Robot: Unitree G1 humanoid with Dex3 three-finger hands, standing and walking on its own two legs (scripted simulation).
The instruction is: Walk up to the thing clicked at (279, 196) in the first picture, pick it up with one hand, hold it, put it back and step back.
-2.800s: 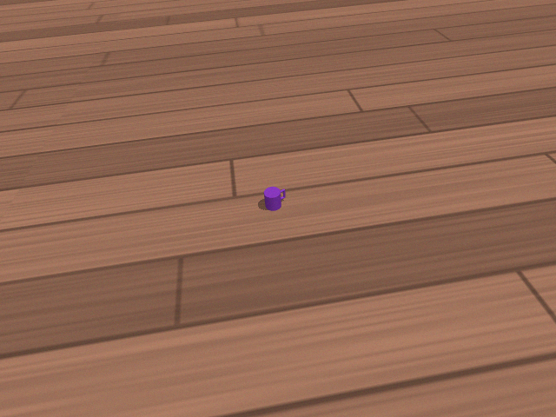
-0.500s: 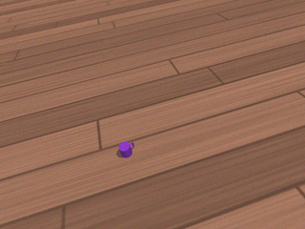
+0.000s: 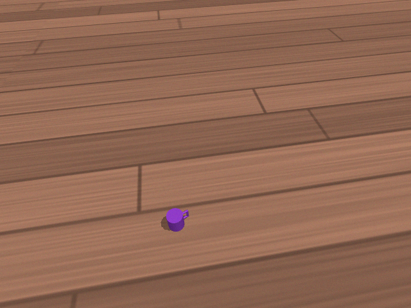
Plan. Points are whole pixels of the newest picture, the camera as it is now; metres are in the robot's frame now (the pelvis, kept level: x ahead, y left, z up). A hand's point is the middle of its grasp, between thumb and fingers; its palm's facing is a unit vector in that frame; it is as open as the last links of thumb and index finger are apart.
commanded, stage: walk up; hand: left
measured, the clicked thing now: (178, 218) +0.68 +0.24 -0.71
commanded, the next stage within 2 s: none
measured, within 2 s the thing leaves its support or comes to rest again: neither
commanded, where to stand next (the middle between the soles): +0.27 +0.03 m, yaw -2 degrees
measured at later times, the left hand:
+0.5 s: hand (108, 269) +0.24 +0.28 -0.12, palm faces -0.07 -0.89 -0.45, open 7.4 cm
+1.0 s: hand (114, 254) +0.29 +0.29 -0.16, palm faces -0.04 -0.95 -0.32, open 7.4 cm
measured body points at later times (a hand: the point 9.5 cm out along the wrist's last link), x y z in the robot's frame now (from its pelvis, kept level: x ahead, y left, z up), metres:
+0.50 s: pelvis +0.16 +0.00 +0.00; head +0.18 -0.03 +0.45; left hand +0.24 +0.32 -0.09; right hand +0.18 -0.32 -0.13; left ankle +0.10 +0.12 -0.70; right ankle +0.23 -0.11 -0.72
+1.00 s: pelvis +0.20 +0.04 +0.00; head +0.23 +0.07 +0.45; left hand +0.29 +0.34 -0.14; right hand +0.28 -0.28 -0.10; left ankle +0.27 +0.16 -0.72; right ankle +0.21 -0.10 -0.72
